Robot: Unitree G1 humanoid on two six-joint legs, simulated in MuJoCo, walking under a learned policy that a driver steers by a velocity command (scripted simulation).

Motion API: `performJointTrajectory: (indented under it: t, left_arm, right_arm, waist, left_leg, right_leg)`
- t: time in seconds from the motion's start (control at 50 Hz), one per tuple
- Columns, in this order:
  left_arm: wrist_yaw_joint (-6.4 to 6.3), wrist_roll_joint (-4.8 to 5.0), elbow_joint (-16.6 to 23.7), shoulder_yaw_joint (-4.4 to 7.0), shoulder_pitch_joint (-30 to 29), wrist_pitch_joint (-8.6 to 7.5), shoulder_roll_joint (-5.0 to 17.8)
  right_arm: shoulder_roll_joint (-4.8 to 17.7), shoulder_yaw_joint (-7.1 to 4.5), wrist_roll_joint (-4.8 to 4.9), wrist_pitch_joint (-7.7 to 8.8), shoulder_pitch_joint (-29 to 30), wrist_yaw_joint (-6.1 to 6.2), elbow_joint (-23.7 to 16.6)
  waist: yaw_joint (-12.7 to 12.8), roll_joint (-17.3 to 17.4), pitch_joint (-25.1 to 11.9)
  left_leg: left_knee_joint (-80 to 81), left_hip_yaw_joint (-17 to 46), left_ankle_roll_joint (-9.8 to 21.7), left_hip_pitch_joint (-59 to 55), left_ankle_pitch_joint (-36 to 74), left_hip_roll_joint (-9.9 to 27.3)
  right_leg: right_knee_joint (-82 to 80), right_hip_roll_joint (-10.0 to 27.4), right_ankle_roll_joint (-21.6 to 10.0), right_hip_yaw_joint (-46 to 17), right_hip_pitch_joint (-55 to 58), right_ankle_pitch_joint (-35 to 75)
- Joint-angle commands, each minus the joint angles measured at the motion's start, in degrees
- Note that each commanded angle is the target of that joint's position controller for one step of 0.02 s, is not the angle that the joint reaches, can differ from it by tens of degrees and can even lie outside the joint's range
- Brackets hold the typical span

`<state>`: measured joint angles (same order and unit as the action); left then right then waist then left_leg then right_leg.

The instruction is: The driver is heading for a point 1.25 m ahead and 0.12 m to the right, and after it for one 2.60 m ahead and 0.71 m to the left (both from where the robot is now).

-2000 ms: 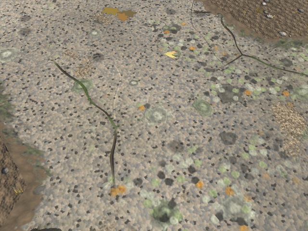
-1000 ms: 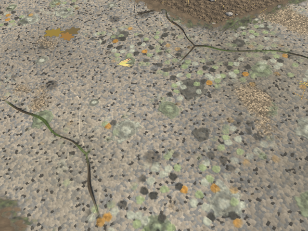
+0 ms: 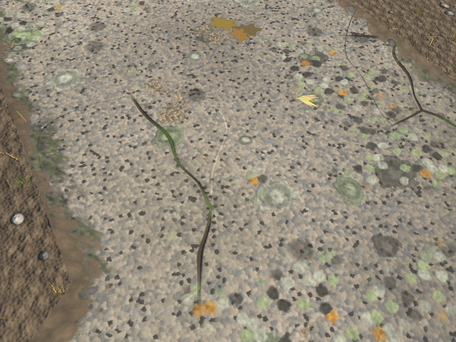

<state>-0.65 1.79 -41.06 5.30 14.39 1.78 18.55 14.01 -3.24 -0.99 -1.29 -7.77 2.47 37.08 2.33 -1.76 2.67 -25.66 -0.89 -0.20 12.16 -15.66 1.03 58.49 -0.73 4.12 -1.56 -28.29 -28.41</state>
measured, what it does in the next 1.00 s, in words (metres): walks ahead: right foot, then left foot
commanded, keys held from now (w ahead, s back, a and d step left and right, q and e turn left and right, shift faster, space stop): w+e+shift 0.26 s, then w+shift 0.04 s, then w+q+shift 0.70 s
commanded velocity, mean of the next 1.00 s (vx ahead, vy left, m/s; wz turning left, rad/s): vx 0.76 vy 0.00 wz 0.08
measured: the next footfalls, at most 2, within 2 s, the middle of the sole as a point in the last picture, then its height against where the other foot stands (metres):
right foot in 0.32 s outside the picture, level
left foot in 0.78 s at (315, 320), level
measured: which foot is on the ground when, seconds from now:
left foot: down 0.00-0.32, up 0.34-0.76, down 0.78-1.00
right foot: up 0.00-0.30, down 0.32-0.78, up 0.80-1.00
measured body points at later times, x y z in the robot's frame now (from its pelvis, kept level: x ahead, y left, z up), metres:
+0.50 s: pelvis +0.15 -0.14 -0.01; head +0.15 -0.16 +0.44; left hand +0.30 +0.10 -0.11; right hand +0.16 -0.42 -0.13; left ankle +0.20 +0.01 -0.64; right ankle +0.06 -0.18 -0.74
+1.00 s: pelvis +0.53 -0.23 -0.01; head +0.54 -0.24 +0.44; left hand +0.76 -0.01 -0.06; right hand +0.52 -0.52 -0.14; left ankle +0.48 -0.22 -0.74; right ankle +0.64 -0.43 -0.66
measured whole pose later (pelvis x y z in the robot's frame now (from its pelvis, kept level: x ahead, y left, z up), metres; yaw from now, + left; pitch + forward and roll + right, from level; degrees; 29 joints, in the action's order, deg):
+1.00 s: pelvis +0.53 -0.23 -0.01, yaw +6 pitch +0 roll +1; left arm 0.9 -4.2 -33.6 -3.2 2.2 -3.9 12.9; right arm 17.8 -3.4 -0.7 2.5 -28.0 -0.5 50.9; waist -3.8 -0.2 0.8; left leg -23.8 4.6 11.2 6.5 -16.0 -13.5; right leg 62.5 7.7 3.3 -7.9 -38.8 -14.0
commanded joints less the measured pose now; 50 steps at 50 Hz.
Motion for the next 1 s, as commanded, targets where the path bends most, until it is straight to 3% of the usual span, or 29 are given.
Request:
performJointTrajectory:
  t: [0.02,0.08,0.22,0.24,0.28,0.3,0.32,0.34,0.36,0.38,0.4,0.42,0.46,0.52,0.56,0.64,0.68,0.72,0.74,0.76,0.78,0.8,0.82,0.84,0.86,0.88,0.9,0.94,1.0]
  left_arm:
    - [0.08,-0.24,5.6,1.09,-2.0,1.05,3.7]
    - [1.90,0.29,9.4,0.33,-7.1,0.25,3.2]
    - [3.29,0.40,12.0,-0.69,-9.3,-1.12,2.6]
    - [5.62,-5.29,12.3,-0.48,-11.0,0.57,4.4]
    - [6.55,-4.66,10.9,-0.36,-8.3,0.39,4.0]
    - [6.01,-4.52,7.8,0.14,0.0,-0.24,4.3]
    - [4.81,-4.45,2.0,1.45,15.5,-1.18,6.7]
    - [3.17,-3.63,1.6,2.12,21.7,-2.20,14.5]
    - [2.44,-3.01,5.3,1.93,16.4,-2.73,15.5]
    - [1.84,-3.77,4.6,1.26,13.9,-2.66,12.9]
    - [1.43,-4.42,4.5,0.53,12.0,-3.05,10.7]
    - [1.28,-4.28,4.8,-0.39,8.4,-3.67,8.3]
    - [1.16,-3.71,4.6,-1.60,5.2,-5.48,6.1]
    - [1.63,-3.66,2.1,-1.69,6.2,-7.05,5.2]
    - [1.58,-3.64,0.5,-2.14,8.0,-7.75,3.7]
    - [0.54,-3.12,-2.9,-3.17,10.1,-8.39,2.1]
    - [-0.51,-3.09,-3.9,-3.01,9.9,-8.51,4.2]
    - [-2.25,-3.78,-4.1,-2.03,8.5,-7.36,7.8]
    - [-2.80,-4.36,-3.6,-1.44,6.1,-6.30,9.4]
    - [-2.93,-4.97,-2.3,-0.97,2.1,-5.31,10.6]
    - [-2.24,-4.23,-1.5,-0.57,-2.9,-4.70,10.9]
    - [-0.22,-4.96,0.7,-3.57,-8.9,-5.87,0.0]
    - [0.33,-3.30,7.1,-4.73,-1.5,-7.23,-2.7]
    - [0.72,-4.61,7.9,-5.23,-2.6,-8.98,1.0]
    - [1.08,-4.57,7.3,-4.92,-3.1,-9.72,3.7]
    - [0.89,-5.45,6.8,-4.90,-4.1,-9.21,3.8]
    - [0.90,-6.54,6.7,-5.38,-3.3,-7.87,3.6]
    - [1.08,-6.94,7.3,-5.96,-5.0,-5.35,3.0]
    - [2.00,-5.11,11.2,-7.02,-15.1,-5.12,1.4]
  right_arm:
    - [8.7,-2.90,0.61,1.54,0.7,0.40,-3.3]
    - [10.7,-3.58,1.33,2.82,-3.8,0.21,-2.0]
    - [14.8,-5.24,1.96,5.55,-4.7,-2.36,-0.1]
    - [13.4,-4.28,-3.01,4.74,-6.5,-3.01,0.6]
    - [13.8,-4.10,-2.39,3.73,-6.9,-3.24,1.2]
    - [13.9,-3.78,-1.81,3.52,-6.0,-3.25,1.3]
    - [11.0,-2.54,-2.07,3.67,-5.5,-3.42,1.2]
    - [2.2,0.09,-2.22,4.11,-0.6,-4.01,-4.2]
    - [7.2,-0.80,-2.67,4.27,6.1,-3.77,-6.8]
    - [8.6,-1.06,-1.01,4.40,7.0,-4.17,-6.3]
    - [8.7,-0.71,-0.31,4.85,2.2,-4.40,-3.6]
    - [9.1,-0.86,-0.57,4.85,-2.6,-4.85,-0.6]
    - [9.0,-1.04,-0.21,3.26,-7.0,-5.88,2.9]
    - [7.7,-0.81,0.92,2.02,-4.9,-6.63,4.1]
    - [6.7,-0.29,0.81,2.31,-1.6,-6.90,3.8]
    - [4.3,1.55,0.21,2.73,4.1,-7.74,2.0]
    - [4.6,1.93,0.54,2.39,3.1,-7.53,1.8]
    - [7.5,1.24,0.69,1.66,-4.5,-6.77,3.6]
    - [9.9,0.26,0.67,1.35,-13.0,-6.32,5.8]
    - [12.9,-1.26,0.51,1.20,-25.4,-5.67,9.6]
    - [15.2,-3.04,0.84,1.49,-35.3,-4.67,12.2]
    - [14.8,-3.26,2.05,1.10,-29.0,-3.71,13.2]
    - [18.9,-3.55,0.12,1.17,-20.1,-3.68,9.7]
    - [16.1,-3.55,0.20,1.34,-19.2,-3.33,7.9]
    - [12.3,-2.77,-0.25,1.65,-18.3,-2.85,8.6]
    - [11.0,-2.30,-0.41,2.29,-15.7,-2.84,8.8]
    - [11.8,-2.15,-0.34,3.45,-14.7,-2.42,8.2]
    - [11.4,-1.65,0.21,5.29,-13.7,-2.47,8.1]
    - [12.3,-2.32,0.63,6.19,-14.4,-2.74,8.0]
  waist:
    - [-2.8,10.7,-5.2]
    - [-6.2,11.6,-4.4]
    - [-5.1,8.7,1.3]
    - [-5.4,9.3,-0.2]
    - [-3.7,10.0,0.9]
    - [1.2,6.0,-1.3]
    - [9.0,-5.6,-6.9]
    - [10.6,-27.9,-7.5]
    - [10.8,-17.9,-5.7]
    - [8.6,-8.5,-2.4]
    - [5.5,-4.8,-2.3]
    - [2.0,-2.8,-2.1]
    - [-0.9,-4.5,0.7]
    - [-1.9,-1.1,5.1]
    - [-1.5,-1.0,6.4]
    - [-1.5,0.0,6.7]
    - [-3.1,-2.2,3.1]
    - [-8.0,-5.9,-2.7]
    - [-12.6,-6.6,-6.6]
    - [-18.3,-5.9,-10.6]
    - [-24.3,-1.1,-11.5]
    - [-17.9,13.5,-2.9]
    - [-7.0,16.6,-8.4]
    - [-8.3,6.3,-9.7]
    - [-5.4,-1.6,-2.9]
    - [-2.5,-5.5,1.1]
    - [-0.7,-4.6,2.7]
    - [0.7,-4.4,5.7]
    - [-3.2,-0.6,6.9]
  left_leg:
    - [8.9,6.5,11.8,-8.7,18.8,15.6]
    - [15.5,9.6,10.9,-12.1,-11.7,17.9]
    - [18.4,1.4,8.4,-11.6,-14.1,20.3]
    - [17.4,-4.3,5.7,-9.6,-17.9,18.8]
    - [11.3,-9.0,4.3,-1.2,-14.3,16.9]
    - [0.0,-12.5,4.0,4.5,-2.8,14.7]
    - [-22.4,-16.2,3.5,14.0,9.2,10.3]
    - [-43.7,-12.6,0.8,34.6,-20.5,3.1]
    - [-51.5,0.2,1.1,42.9,-16.4,0.5]
    - [-53.4,2.9,2.3,46.3,-8.5,3.3]
    - [-51.0,3.2,2.9,42.4,-2.8,4.9]
    - [-47.7,4.4,2.7,37.3,1.0,5.9]
    - [-46.2,7.1,1.4,31.9,6.5,4.2]
    - [-41.3,6.2,2.0,34.3,13.5,1.5]
    - [-35.9,2.9,3.0,34.9,16.7,0.4]
    - [-22.9,-6.5,6.0,31.0,19.2,-0.4]
    - [-17.8,-11.2,8.1,22.1,18.7,-4.1]
    - [-16.8,-12.4,9.9,14.0,14.2,-7.4]
    - [-17.2,-11.7,11.2,6.1,10.5,-8.7]
    - [-16.1,-8.5,13.6,-5.3,5.7,-8.8]
    - [-8.4,-1.5,18.0,-17.2,5.4,-5.7]
    - [-9.6,9.5,19.0,-19.3,4.2,-1.5]
    - [-2.1,39.4,30.5,-28.2,1.7,8.3]
    - [10.0,49.6,29.8,-26.2,-13.6,12.7]
    - [14.9,47.2,26.6,-16.6,-19.9,12.1]
    - [16.1,41.7,23.3,-8.2,-17.2,9.2]
    - [15.8,38.1,22.7,-2.8,-12.8,7.0]
    - [17.8,30.6,21.3,8.5,-7.9,2.6]
    - [19.0,23.6,18.7,14.2,3.5,-2.0]
  right_leg:
    - [6.4,4.6,2.4,0.8,-10.0,5.4]
    - [0.0,6.7,0.4,1.9,-13.3,8.5]
    - [-9.5,9.0,-5.3,4.0,-10.1,5.7]
    - [-14.5,5.9,-6.8,8.9,-4.0,4.9]
    - [-19.0,1.8,-8.6,13.0,8.6,5.5]
    - [-21.3,-1.9,-9.9,14.1,20.2,6.8]
    - [-24.2,-3.6,-11.3,9.5,37.1,3.5]
    - [-41.9,15.4,-14.3,-22.3,42.4,-19.0]
    - [-50.4,20.6,-16.6,-39.0,37.7,-18.8]
    - [-47.5,22.2,-16.5,-32.4,37.2,-13.4]
    - [-45.3,20.7,-14.9,-25.5,33.3,-7.3]
    - [-46.1,17.5,-12.6,-19.2,29.1,-4.4]
    - [-49.8,15.2,-8.8,-10.5,22.4,1.8]
    - [-53.4,12.2,-5.4,1.6,22.3,15.6]
    - [-54.4,10.7,-4.8,7.6,23.9,27.0]
    - [-54.6,9.5,-3.8,15.4,28.5,51.3]
    - [-49.9,10.1,-2.6,17.3,32.0,79.6]
    - [-38.5,12.2,-1.8,17.2,38.0,100.6]
    - [-27.5,13.1,-2.0,16.7,37.6,105.4]
    - [-11.8,13.7,-2.8,15.3,32.3,103.2]
    - [15.0,8.3,-3.7,15.7,21.1,77.9]
    - [35.1,-4.2,-5.0,11.7,-2.1,7.6]
    - [45.3,-5.9,-2.2,-1.5,-21.1,0.1]
    - [38.9,-2.3,-3.7,-7.1,-23.4,3.9]
    - [31.0,0.8,-4.4,-7.0,-21.1,7.8]
    - [25.1,3.1,-4.1,-5.9,-17.5,8.1]
    - [21.3,4.3,-3.1,-5.8,-14.8,7.9]
    - [11.7,7.0,-0.8,-3.3,-9.6,9.3]
    - [-7.2,7.9,0.7,0.2,-3.2,22.0]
